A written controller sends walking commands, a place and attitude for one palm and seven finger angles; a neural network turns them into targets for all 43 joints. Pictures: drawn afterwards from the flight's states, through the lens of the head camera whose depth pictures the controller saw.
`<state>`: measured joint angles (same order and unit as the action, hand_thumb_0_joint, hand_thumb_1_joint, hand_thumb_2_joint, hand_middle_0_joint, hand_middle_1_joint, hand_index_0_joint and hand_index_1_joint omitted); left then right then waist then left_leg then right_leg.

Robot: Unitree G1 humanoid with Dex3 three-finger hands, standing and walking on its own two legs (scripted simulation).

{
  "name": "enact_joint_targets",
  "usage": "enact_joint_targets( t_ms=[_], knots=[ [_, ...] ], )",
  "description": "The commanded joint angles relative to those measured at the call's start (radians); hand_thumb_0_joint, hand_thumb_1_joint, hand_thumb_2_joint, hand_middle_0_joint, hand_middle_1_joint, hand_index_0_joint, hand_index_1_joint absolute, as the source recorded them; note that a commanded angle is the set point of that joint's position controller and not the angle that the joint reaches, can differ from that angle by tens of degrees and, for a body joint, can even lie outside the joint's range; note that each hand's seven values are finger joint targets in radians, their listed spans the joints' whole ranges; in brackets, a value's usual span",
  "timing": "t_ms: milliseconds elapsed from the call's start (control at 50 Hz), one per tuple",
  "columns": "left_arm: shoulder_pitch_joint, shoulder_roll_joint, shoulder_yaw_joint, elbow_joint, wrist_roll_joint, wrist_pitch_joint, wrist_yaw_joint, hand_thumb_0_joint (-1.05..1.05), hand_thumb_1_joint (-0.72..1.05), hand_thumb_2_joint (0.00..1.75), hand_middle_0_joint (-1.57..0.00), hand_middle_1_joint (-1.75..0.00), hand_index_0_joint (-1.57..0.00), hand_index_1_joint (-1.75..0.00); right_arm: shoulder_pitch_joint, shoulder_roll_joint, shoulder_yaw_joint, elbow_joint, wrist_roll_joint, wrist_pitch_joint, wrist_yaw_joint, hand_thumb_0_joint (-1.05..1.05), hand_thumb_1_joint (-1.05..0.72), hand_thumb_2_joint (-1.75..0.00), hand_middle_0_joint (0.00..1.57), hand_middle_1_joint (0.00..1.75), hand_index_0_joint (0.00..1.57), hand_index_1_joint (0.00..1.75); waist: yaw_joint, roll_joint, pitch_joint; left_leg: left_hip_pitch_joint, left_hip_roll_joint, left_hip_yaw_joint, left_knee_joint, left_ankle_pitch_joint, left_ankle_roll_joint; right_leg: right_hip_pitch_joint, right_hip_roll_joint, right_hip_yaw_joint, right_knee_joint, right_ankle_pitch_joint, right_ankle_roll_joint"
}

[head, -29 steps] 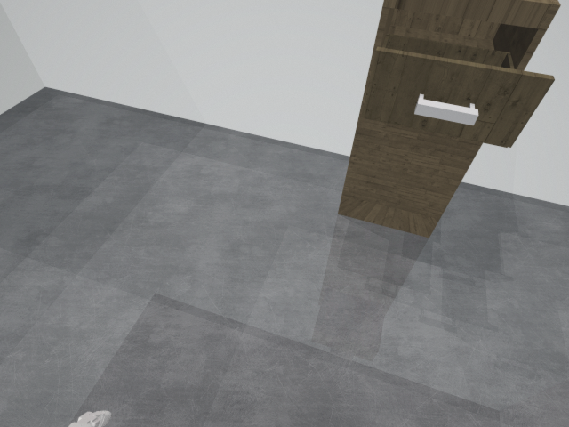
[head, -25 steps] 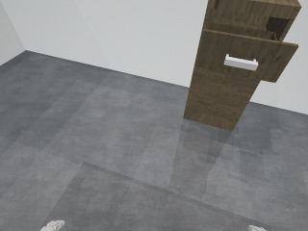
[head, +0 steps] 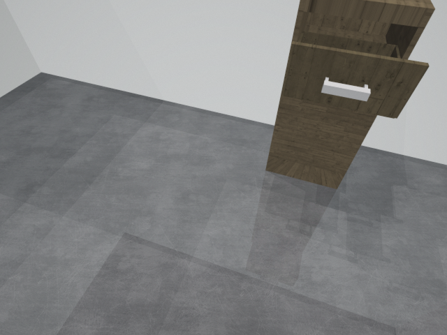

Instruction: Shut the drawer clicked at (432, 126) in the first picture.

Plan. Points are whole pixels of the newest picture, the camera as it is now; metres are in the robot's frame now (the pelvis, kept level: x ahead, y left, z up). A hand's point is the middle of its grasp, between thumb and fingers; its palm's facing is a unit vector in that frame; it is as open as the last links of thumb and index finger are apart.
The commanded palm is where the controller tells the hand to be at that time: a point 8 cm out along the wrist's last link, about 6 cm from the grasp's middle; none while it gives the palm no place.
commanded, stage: stand and wait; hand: left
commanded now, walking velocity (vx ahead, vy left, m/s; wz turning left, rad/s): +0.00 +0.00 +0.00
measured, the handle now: (345, 87) +0.81 -0.32 +0.03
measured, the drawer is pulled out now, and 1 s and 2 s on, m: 0.28 0.28 0.28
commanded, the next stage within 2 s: look at it before walking up in 0.36 s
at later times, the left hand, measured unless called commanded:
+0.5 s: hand out of the picture +0.06 +0.23 -0.15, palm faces -0.03 -0.94 -0.33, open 7.4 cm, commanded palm none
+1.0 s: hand out of the picture +0.05 +0.24 -0.15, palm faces -0.03 -0.94 -0.34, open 7.4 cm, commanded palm none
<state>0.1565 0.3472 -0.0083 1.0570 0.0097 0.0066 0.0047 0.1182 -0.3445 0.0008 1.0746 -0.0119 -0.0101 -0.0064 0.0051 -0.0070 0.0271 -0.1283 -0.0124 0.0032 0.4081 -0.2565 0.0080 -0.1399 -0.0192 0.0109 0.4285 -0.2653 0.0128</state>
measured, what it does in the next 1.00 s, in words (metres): stands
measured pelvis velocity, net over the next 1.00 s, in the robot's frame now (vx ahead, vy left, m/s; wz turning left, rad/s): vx -0.01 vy -0.01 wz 0.00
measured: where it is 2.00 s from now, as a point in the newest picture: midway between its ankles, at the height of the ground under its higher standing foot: outside the picture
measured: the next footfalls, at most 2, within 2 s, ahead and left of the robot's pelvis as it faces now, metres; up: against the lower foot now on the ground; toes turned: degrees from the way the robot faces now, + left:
left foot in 1.92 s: +0.04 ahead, +0.11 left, +0.00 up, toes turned -25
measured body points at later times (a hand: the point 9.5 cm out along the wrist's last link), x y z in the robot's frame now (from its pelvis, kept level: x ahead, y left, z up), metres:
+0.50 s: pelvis -0.02 -0.01 +0.00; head -0.02 -0.01 +0.45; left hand +0.07 +0.28 -0.13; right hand +0.06 -0.31 -0.13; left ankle -0.02 +0.12 -0.74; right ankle -0.02 -0.13 -0.74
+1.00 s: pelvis -0.01 -0.01 +0.00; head -0.01 -0.01 +0.45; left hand +0.06 +0.28 -0.13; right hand +0.06 -0.31 -0.13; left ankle -0.02 +0.12 -0.74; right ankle -0.02 -0.13 -0.74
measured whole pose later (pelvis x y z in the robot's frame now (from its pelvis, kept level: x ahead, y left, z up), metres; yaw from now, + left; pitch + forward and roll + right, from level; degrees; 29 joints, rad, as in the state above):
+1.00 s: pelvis -0.01 -0.01 +0.00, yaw +0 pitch -1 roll +0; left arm 0.14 0.34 -0.01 1.09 0.01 0.00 0.00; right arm 0.12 -0.34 0.01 1.11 -0.01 -0.02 0.00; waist 0.00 0.00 0.03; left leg -0.13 0.01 0.00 0.35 -0.21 -0.01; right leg -0.14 0.00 0.01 0.38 -0.22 0.00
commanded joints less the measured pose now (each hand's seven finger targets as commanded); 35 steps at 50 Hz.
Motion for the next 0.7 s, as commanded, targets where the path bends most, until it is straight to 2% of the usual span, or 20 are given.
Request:
enact_joint_targets(
  t_ms=[0, 200, 320, 400, 460, 580, 680],
  knots=[
    [-0.062, 0.202, 0.047, -0.065, -0.001, -0.031, 0.011, 0.00, 0.90, 0.90, -0.20, -0.30, -0.20, -0.30, -0.065, -0.199, -0.041, -0.062, 0.004, -0.025, -0.012, 0.00, -0.90, -0.90, 0.20, 0.30, 0.20, 0.30, -0.002, 0.000, -0.080, 0.011, 0.126, -0.086, -0.062, 0.250, 0.026, 0.030, -0.105, 0.079, -0.059, 0.270, -0.046],
    [-0.066, 0.203, 0.045, -0.045, 0.000, -0.032, 0.009, 0.00, 0.90, 0.90, -0.20, -0.30, -0.20, -0.30, -0.054, -0.199, -0.036, -0.038, 0.004, -0.024, -0.009, 0.00, -0.90, -0.90, 0.20, 0.30, 0.20, 0.30, -0.001, -0.009, -0.048, -0.007, 0.126, -0.093, -0.088, 0.185, 0.021, 0.011, -0.103, 0.092, -0.093, 0.196, -0.046],
    [-0.068, 0.200, 0.043, -0.043, 0.000, -0.032, 0.007, 0.00, 0.90, 0.90, -0.20, -0.30, -0.20, -0.30, -0.055, -0.197, -0.036, -0.032, 0.003, -0.026, -0.007, 0.00, -0.90, -0.90, 0.20, 0.30, 0.20, 0.30, 0.000, 0.009, -0.039, -0.010, 0.125, -0.095, -0.098, 0.155, 0.020, -0.009, -0.103, 0.100, -0.105, 0.148, -0.045],
    [-0.069, 0.199, 0.045, -0.045, 0.001, -0.033, 0.007, 0.00, 0.90, 0.90, -0.20, -0.30, -0.20, -0.30, -0.046, -0.196, -0.036, -0.031, 0.004, -0.026, -0.007, 0.00, -0.90, -0.90, 0.20, 0.30, 0.20, 0.30, -0.003, -0.009, -0.048, -0.008, 0.127, -0.097, -0.096, 0.164, 0.018, -0.006, -0.101, 0.099, -0.106, 0.157, -0.045],
    [-0.069, 0.196, 0.044, -0.043, 0.001, -0.032, 0.007, 0.00, 0.90, 0.90, -0.20, -0.30, -0.20, -0.30, -0.049, -0.196, -0.036, -0.028, 0.003, -0.027, -0.008, 0.00, -0.90, -0.90, 0.20, 0.30, 0.20, 0.30, -0.003, 0.003, -0.035, -0.007, 0.128, -0.095, -0.102, 0.161, 0.018, -0.018, -0.100, 0.099, -0.107, 0.152, -0.043],
    [-0.063, 0.195, 0.044, -0.038, 0.000, -0.034, 0.007, 0.00, 0.90, 0.90, -0.20, -0.30, -0.20, -0.30, -0.047, -0.196, -0.035, -0.024, 0.003, -0.028, -0.008, 0.00, -0.90, -0.90, 0.20, 0.30, 0.20, 0.30, -0.001, 0.007, -0.055, 0.004, 0.130, -0.093, -0.099, 0.185, 0.017, -0.003, -0.102, 0.098, -0.104, 0.184, -0.044],
    [-0.063, 0.196, 0.044, -0.037, 0.001, -0.035, 0.007, 0.00, 0.90, 0.90, -0.20, -0.30, -0.20, -0.30, -0.043, -0.194, -0.036, -0.023, 0.004, -0.027, -0.008, 0.00, -0.90, -0.90, 0.20, 0.30, 0.20, 0.30, -0.003, -0.007, -0.047, 0.001, 0.130, -0.092, -0.100, 0.184, 0.015, -0.004, -0.102, 0.099, -0.108, 0.189, -0.045]
  ],
)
